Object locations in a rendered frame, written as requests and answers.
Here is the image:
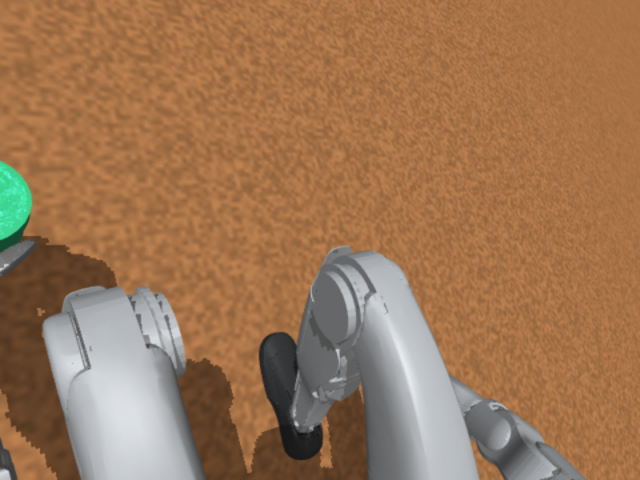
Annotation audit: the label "right robot foot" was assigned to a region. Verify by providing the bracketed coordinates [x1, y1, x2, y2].
[259, 332, 323, 460]

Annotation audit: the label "left robot arm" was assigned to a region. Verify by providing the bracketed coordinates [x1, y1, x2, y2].
[0, 438, 18, 480]

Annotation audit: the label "right robot arm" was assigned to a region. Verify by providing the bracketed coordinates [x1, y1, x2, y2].
[465, 400, 587, 480]

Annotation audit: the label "right robot hand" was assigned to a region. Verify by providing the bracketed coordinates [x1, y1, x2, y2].
[449, 374, 486, 420]

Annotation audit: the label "cup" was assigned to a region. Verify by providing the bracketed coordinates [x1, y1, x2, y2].
[0, 161, 32, 253]

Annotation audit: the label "left robot hand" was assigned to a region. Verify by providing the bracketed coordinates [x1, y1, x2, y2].
[0, 240, 37, 277]

